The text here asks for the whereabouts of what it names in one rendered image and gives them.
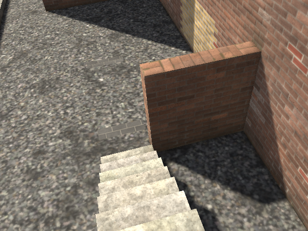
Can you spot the stairs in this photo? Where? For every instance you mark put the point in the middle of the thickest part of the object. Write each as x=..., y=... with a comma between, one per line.
x=136, y=193

